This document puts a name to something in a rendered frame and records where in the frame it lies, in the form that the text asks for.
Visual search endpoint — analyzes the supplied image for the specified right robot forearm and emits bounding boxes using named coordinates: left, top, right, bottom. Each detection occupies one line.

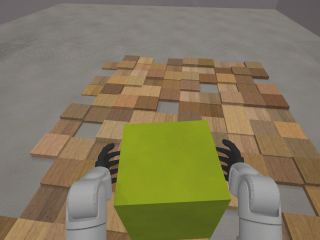
left=228, top=162, right=283, bottom=240

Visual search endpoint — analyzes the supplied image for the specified left robot forearm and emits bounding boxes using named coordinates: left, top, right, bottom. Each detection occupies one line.
left=65, top=166, right=113, bottom=240

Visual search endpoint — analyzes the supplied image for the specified robot right hand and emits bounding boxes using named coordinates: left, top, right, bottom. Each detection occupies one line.
left=215, top=139, right=244, bottom=181

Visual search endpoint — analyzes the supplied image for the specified robot left hand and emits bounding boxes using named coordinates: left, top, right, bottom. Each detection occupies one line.
left=95, top=143, right=121, bottom=184

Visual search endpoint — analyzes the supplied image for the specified carton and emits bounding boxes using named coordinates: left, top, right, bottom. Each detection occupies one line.
left=113, top=120, right=232, bottom=240

